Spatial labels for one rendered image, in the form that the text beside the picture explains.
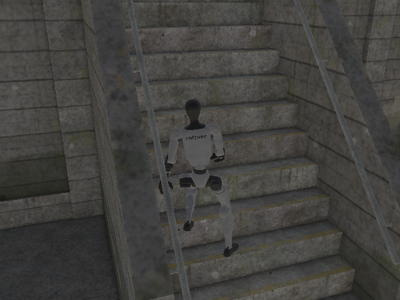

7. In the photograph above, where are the stairs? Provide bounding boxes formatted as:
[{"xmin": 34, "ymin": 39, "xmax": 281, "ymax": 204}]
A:
[{"xmin": 120, "ymin": 0, "xmax": 360, "ymax": 300}]

